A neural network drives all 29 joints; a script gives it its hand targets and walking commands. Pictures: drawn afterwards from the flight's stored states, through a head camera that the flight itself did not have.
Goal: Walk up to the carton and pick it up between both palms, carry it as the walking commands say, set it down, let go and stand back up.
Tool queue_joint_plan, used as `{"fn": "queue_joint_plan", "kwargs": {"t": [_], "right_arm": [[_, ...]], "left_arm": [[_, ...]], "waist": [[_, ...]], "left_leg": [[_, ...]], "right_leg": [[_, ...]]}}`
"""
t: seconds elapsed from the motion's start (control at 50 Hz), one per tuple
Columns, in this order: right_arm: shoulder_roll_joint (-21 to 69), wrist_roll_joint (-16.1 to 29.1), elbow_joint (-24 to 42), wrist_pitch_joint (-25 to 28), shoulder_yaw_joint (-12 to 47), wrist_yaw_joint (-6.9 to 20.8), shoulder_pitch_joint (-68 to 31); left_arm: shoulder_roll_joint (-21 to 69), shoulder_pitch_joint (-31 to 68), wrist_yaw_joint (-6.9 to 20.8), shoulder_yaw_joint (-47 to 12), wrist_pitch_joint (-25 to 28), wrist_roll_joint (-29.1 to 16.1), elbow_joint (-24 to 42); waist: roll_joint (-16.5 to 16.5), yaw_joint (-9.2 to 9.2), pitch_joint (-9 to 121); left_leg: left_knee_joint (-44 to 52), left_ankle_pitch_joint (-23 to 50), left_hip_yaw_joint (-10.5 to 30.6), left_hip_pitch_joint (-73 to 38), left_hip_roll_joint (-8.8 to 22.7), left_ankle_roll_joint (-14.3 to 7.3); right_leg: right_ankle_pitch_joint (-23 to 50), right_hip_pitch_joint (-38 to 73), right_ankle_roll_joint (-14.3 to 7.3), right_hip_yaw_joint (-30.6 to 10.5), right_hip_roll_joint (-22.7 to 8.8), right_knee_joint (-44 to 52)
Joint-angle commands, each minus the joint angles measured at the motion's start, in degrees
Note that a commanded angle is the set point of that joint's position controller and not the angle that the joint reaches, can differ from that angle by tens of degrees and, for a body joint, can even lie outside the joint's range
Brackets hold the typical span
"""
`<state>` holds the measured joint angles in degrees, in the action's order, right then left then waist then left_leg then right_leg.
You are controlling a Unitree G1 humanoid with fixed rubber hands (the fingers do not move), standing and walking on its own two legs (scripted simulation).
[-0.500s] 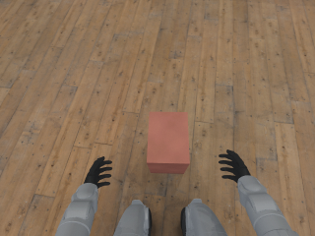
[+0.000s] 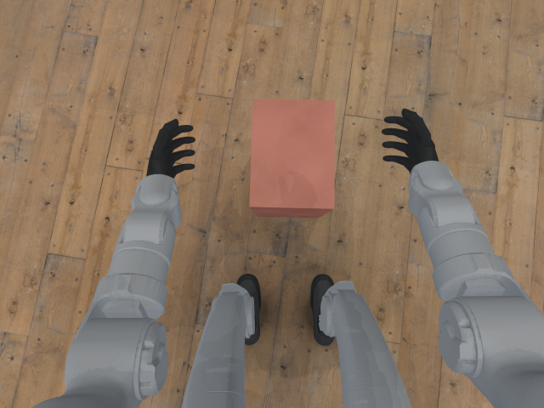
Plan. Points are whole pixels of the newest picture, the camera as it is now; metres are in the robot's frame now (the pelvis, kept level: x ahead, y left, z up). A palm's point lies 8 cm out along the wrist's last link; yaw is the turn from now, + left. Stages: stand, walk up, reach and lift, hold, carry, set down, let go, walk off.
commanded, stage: reach and lift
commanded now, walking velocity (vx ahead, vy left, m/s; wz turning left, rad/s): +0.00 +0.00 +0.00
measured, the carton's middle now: (290, 166) +0.52 -0.02 -0.54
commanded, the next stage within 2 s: none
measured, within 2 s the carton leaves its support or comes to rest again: neither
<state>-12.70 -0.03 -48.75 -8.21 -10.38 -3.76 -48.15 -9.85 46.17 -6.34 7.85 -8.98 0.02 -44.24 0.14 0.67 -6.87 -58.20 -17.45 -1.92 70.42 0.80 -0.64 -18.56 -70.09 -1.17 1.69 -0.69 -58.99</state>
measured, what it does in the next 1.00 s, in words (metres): lowers itself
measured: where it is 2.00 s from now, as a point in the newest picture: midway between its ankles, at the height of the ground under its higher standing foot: (286, 321)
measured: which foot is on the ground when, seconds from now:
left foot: down 0.00-1.00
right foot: down 0.00-1.00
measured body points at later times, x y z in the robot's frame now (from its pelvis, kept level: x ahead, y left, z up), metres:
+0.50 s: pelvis -0.01 +0.00 -0.02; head +0.33 -0.01 +0.28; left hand +0.50 +0.18 -0.17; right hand +0.50 -0.19 -0.18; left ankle +0.08 +0.11 -0.65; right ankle +0.07 -0.11 -0.65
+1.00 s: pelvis -0.05 +0.00 -0.16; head +0.34 -0.01 +0.04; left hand +0.51 +0.17 -0.36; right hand +0.51 -0.19 -0.35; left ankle +0.08 +0.11 -0.65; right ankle +0.07 -0.11 -0.65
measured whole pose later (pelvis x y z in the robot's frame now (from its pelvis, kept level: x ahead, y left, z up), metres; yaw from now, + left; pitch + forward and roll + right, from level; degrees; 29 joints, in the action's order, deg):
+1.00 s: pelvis -0.05 +0.00 -0.16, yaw +0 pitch +34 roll +0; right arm -20.0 9.1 -45.5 -8.7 -10.1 -9.6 -80.6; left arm -19.2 82.2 -10.4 10.3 -9.8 -6.7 -49.8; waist 1.1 -0.6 -30.8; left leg -95.8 -25.3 -0.6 104.1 0.7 -0.6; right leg -26.8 -103.5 -1.2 1.7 -0.8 -96.8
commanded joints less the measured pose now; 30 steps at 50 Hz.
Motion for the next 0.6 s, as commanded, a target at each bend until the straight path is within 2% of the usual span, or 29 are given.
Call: {"fn": "queue_joint_plan", "kwargs": {"t": [0.0, 0.02, 0.04, 0.06, 0.08, 0.1, 0.12, 0.14, 0.16, 0.2, 0.22, 0.24, 0.26, 0.28, 0.3, 0.32, 0.34, 0.36, 0.38, 0.4, 0.42, 0.44, 0.46, 0.48, 0.5, 0.52, 0.54, 0.56, 0.58], "right_arm": [[-6.22, 5.90, 3.77, 4.90, -4.63, -1.01, -16.68], [-8.09, 5.79, 5.06, 5.80, -6.36, -1.02, -17.39], [-9.74, 5.45, 6.23, 6.67, -8.47, -1.24, -19.15], [-9.03, 5.82, 2.20, 6.75, -6.83, -1.00, -20.52], [-9.89, 5.42, 6.63, 7.00, -7.61, -0.84, -26.21], [-10.57, 4.86, 6.19, 6.54, -8.16, -1.25, -26.60], [-8.68, 4.88, 6.79, 6.18, -6.92, -0.98, -32.75], [-9.88, 4.22, 6.87, 6.15, -9.52, -1.51, -31.50], [-9.76, 4.57, 6.84, 6.28, -8.04, -0.78, -29.68], [-10.30, 3.16, 5.39, 6.13, -8.99, -0.50, -30.56], [-10.17, 3.30, 3.72, 6.14, -9.13, -1.04, -29.93], [-9.08, 3.36, 7.83, 6.13, -9.20, -0.46, -29.42], [-7.90, 3.47, 8.61, 6.12, -9.09, -0.32, -29.23], [-9.95, 2.09, 4.37, 5.81, -10.97, -0.56, -28.86], [-10.96, 2.15, 4.80, 6.38, -10.64, -0.55, -25.18], [-8.20, 0.89, 3.49, 6.47, -9.97, -0.60, -24.47], [-8.00, 1.90, 9.88, 6.51, -9.29, -0.53, -27.55], [-7.65, 0.94, 4.07, 6.35, -9.83, -0.23, -28.04], [-7.15, 2.69, 8.33, 6.64, -8.45, 0.44, -27.82], [-6.23, 1.92, 3.51, 6.80, -8.93, 0.86, -27.93], [-6.28, 3.15, 8.95, 7.77, -9.26, 1.01, -28.97], [-8.17, 2.13, 5.94, 7.19, -9.03, 0.86, -31.62], [-9.45, 0.33, 6.95, 7.50, -12.24, 0.42, -33.70], [-10.82, 1.93, 9.93, 7.74, -11.90, 0.43, -34.94], [-8.64, 4.16, 13.15, 7.36, -8.41, 0.58, -36.51], [-5.93, 3.91, 0.39, 7.10, -8.61, 0.69, -32.45], [-8.20, 1.26, -0.98, 6.54, -11.59, 0.70, -33.30], [-7.81, 3.61, 1.84, 6.36, -9.85, 0.63, -37.23], [-10.83, 3.93, 2.70, 6.24, -10.01, 0.89, -39.64]], "left_arm": [[-9.62, 21.06, -0.93, 5.24, 4.97, -3.27, 4.73], [-9.95, 23.08, -1.13, 5.70, 5.28, -2.93, 5.48], [-8.59, 22.33, -1.22, 5.82, 5.84, -2.45, 6.80], [-7.61, 25.70, -0.54, 5.46, 5.67, -2.75, 3.10], [-9.53, 27.32, -1.12, 7.60, 5.83, -2.90, 1.23], [-12.33, 28.50, -1.08, 9.98, 5.40, -0.88, -0.55], [-10.32, 32.51, -1.03, 8.09, 5.46, -2.79, 1.15], [-11.19, 32.12, -1.23, 8.59, 5.14, -2.12, 0.88], [-12.06, 30.24, -1.01, 9.70, 5.24, -1.64, 0.81], [-7.36, 29.89, -0.24, 6.45, 5.39, -3.71, 0.52], [-10.43, 30.97, -0.02, 9.36, 5.64, -2.65, -1.26], [-8.30, 30.58, 0.53, 7.39, 5.66, -3.25, 1.68], [-8.24, 29.38, 0.29, 8.98, 5.06, -3.35, 1.43], [-12.87, 31.94, -0.48, 11.15, 5.23, -0.96, 1.86], [-9.07, 28.73, -0.04, 8.83, 5.54, -1.85, 3.62], [-9.89, 26.89, 0.61, 11.99, 6.03, -0.43, -1.67], [-11.80, 30.76, 0.79, 11.78, 6.83, -0.17, 8.54], [-12.84, 31.13, 0.39, 12.58, 6.60, 0.14, 2.11], [-11.79, 29.22, 0.93, 12.49, 6.67, 1.14, 3.39], [-8.43, 31.19, 1.34, 9.56, 6.37, -0.46, 2.06], [-8.61, 31.97, 0.80, 9.19, 7.63, 0.03, 7.07], [-8.36, 34.63, 0.78, 8.95, 6.46, -0.53, 3.08], [-9.18, 36.55, 0.56, 9.57, 6.03, 0.30, 2.28], [-10.32, 39.05, -0.25, 9.58, 6.53, -0.06, 8.13], [-10.38, 38.14, -0.29, 8.77, 6.97, -0.91, 10.04], [-8.85, 37.33, 0.12, 6.18, 6.96, -0.79, -0.90], [-8.98, 37.02, -0.16, 8.75, 5.80, 0.07, -0.16], [-9.78, 40.20, -0.14, 7.65, 5.55, -0.48, -0.61], [-9.10, 44.83, -0.18, 6.09, 5.38, -1.07, 3.54]], "waist": [[-0.78, -1.94, 60.06], [-0.83, -3.57, 63.66], [3.32, -1.86, 65.77], [3.69, -2.46, 63.54], [-0.90, -3.10, 65.85], [-0.64, -1.19, 63.97], [-4.65, -1.88, 63.23], [-1.81, -2.28, 65.89], [-3.35, -1.91, 70.03], [-0.98, -4.41, 71.57], [-1.84, -3.41, 72.63], [-0.29, -3.27, 76.27], [-3.90, -3.92, 80.66], [-0.89, -2.83, 78.29], [0.57, -3.95, 83.04], [-2.12, -1.86, 73.29], [-1.34, -1.19, 85.09], [-3.99, -2.05, 77.16], [-2.00, -0.69, 80.72], [-0.97, -2.96, 75.31], [0.92, -1.64, 79.75], [-0.83, -2.47, 76.98], [-1.52, -4.42, 75.83], [1.44, -4.34, 83.72], [-0.20, -1.88, 89.33], [3.21, -1.87, 67.84], [1.27, -5.02, 71.06], [2.02, -3.09, 70.58], [2.25, -5.00, 71.15]], "left_leg": [[0.05, 22.52, 5.01, -22.09, -3.91, 0.08], [-2.03, 26.93, 6.38, -23.60, -3.63, 0.14], [-2.21, 29.14, 5.73, -26.10, -4.23, 0.39], [-3.27, 24.59, 5.36, -22.91, -3.86, 0.57], [-2.07, 26.15, 6.20, -21.19, -3.92, -0.51], [-2.29, 23.75, 5.22, -16.99, -3.67, -0.05], [-0.22, 19.78, 5.16, -15.05, -4.26, -0.40], [-0.76, 21.39, 5.25, -16.15, -4.12, -0.20], [-1.49, 25.42, 5.49, -19.59, -4.09, -0.35], [-1.74, 26.17, 4.23, -15.03, -4.94, 0.38], [-2.72, 20.50, 3.79, -8.77, -4.94, 0.78], [-1.47, 26.11, 4.91, -14.09, -4.97, 0.68], [-2.11, 27.71, 4.68, -15.65, -5.54, -0.33], [-3.57, 28.90, 4.34, -15.67, -5.39, 0.52], [-2.45, 28.92, 3.88, -16.97, -5.59, 0.62], [-3.13, 29.58, 4.69, -9.66, -4.96, -0.40], [-1.60, 28.26, 3.85, -11.97, -5.30, -0.18], [-2.94, 26.76, 4.19, -7.39, -5.29, -0.54], [-2.40, 29.84, 3.58, -10.87, -5.00, -0.99], [-2.15, 26.97, 5.10, -8.42, -4.98, -0.68], [-3.80, 30.37, 4.39, -14.81, -4.77, -0.06], [-5.41, 25.72, 4.88, -12.66, -4.39, 0.28], [-7.61, 27.43, 6.21, -14.68, -4.31, 0.11], [-9.73, 27.32, 5.83, -19.05, -4.42, 0.72], [-10.16, 29.89, 4.94, -17.07, -4.90, 1.07], [-9.72, 22.40, 5.21, -6.09, -4.39, 0.11], [-10.39, 17.72, 5.91, -11.82, -4.40, 0.93], [-12.61, 13.26, 4.02, -8.45, -4.49, 0.87], [-14.24, 12.67, 5.35, -8.95, -3.76, 1.51]], "right_leg": [[24.99, 16.11, 2.65, -3.54, 3.68, 1.35], [27.37, 13.54, 2.13, -3.27, 4.60, -0.70], [27.61, 11.94, 2.13, -4.02, 4.31, 0.19], [24.41, 10.32, 1.49, -4.47, 3.85, 0.19], [26.10, 9.16, 2.23, -3.24, 3.98, 0.57], [24.93, 11.22, 2.27, -4.80, 3.71, 0.75], [23.16, 14.50, 2.94, -2.99, 4.87, -0.11], [23.90, 15.05, 2.40, -3.42, 4.51, 0.07], [27.33, 14.28, 2.98, -2.70, 4.71, -0.41], [33.55, 19.57, 1.47, -3.73, 4.35, -0.51], [32.46, 21.87, 1.94, -4.90, 3.86, -1.49], [36.86, 24.05, 1.35, -3.70, 4.52, -2.33], [38.33, 25.52, 2.49, -3.69, 3.98, -1.57], [36.64, 20.47, 2.27, -3.62, 4.62, -3.20], [37.64, 24.69, 2.08, -3.69, 4.44, -2.14], [40.34, 21.38, 1.57, -5.32, 3.70, -2.42], [42.50, 32.70, 0.99, -6.55, 3.97, -2.12], [39.14, 22.87, 1.98, -5.13, 4.02, -3.25], [42.14, 26.59, 1.56, -6.04, 3.74, -2.37], [39.35, 21.39, 1.58, -4.86, 3.59, -3.77], [38.36, 18.87, 1.13, -4.41, 4.38, -3.79], [29.94, 12.15, 1.93, -2.71, 4.32, -5.84], [28.82, 5.64, 2.03, -2.37, 4.84, -6.21], [27.87, 7.70, 1.27, -3.03, 4.97, -7.28], [34.98, 16.28, 1.14, -3.28, 5.17, -9.53], [25.62, 0.93, 1.07, -3.49, 3.88, -9.97], [17.00, -3.74, 2.12, -1.10, 4.58, -9.61], [12.59, -2.57, 1.68, -2.21, 4.42, -10.41], [12.95, -4.22, 1.48, -2.09, 4.74, -12.40]]}}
